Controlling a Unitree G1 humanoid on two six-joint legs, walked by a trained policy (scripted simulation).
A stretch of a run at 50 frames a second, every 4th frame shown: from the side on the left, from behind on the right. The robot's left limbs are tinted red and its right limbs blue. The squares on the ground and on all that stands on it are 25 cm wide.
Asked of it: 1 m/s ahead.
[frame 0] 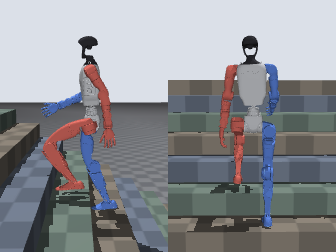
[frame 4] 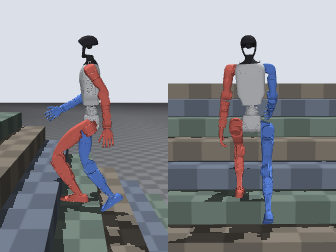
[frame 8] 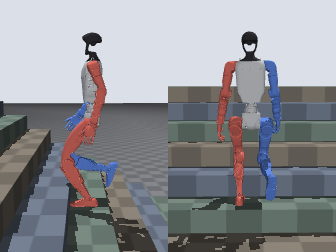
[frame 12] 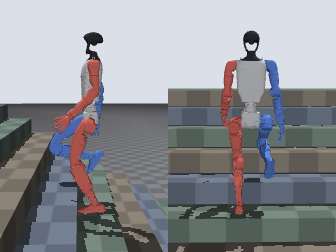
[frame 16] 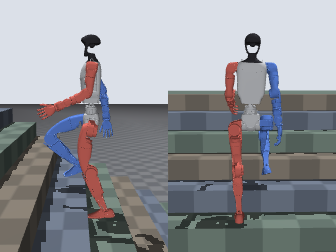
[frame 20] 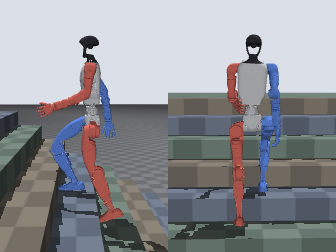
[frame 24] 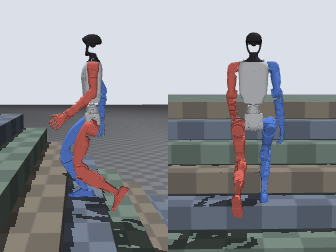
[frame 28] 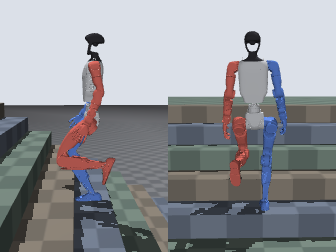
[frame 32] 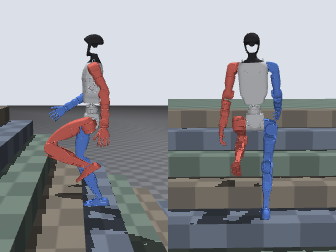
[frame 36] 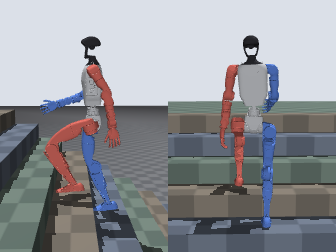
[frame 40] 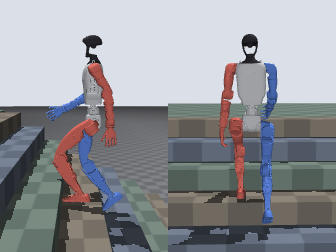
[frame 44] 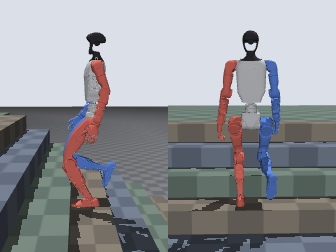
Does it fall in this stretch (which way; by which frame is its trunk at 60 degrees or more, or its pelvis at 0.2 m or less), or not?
no
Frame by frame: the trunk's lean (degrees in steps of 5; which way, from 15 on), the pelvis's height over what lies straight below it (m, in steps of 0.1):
0: 5, 0.8
4: 5, 0.6
8: 0, 0.7
12: 5, 0.7
16: 0, 0.8
20: 5, 0.6
24: 0, 0.7
28: 5, 0.7
32: 5, 0.8
36: 5, 0.8
40: 0, 0.7
44: 5, 0.7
